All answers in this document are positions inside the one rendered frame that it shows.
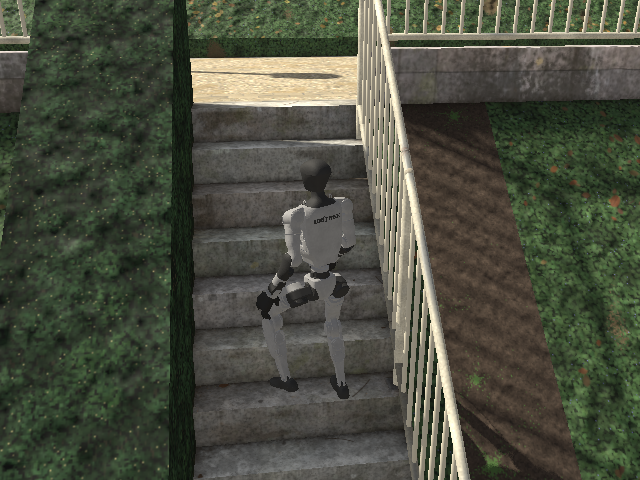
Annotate stairs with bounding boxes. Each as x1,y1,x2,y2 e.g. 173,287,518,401
191,105,418,480

